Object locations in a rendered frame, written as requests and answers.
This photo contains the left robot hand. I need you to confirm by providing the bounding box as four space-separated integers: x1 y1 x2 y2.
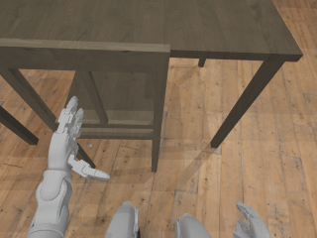
48 95 110 180

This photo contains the right robot shin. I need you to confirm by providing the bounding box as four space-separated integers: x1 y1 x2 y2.
181 213 191 218

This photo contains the table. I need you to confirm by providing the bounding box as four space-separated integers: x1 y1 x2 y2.
0 0 303 148

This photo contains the chair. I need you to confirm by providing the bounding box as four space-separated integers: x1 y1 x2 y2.
0 38 170 173

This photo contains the left robot forearm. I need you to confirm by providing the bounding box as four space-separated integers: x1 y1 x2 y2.
26 169 73 238

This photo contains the right robot hand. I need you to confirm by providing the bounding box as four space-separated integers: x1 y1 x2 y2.
233 201 271 238

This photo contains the robot left thigh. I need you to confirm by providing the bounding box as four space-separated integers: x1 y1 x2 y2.
104 205 140 238

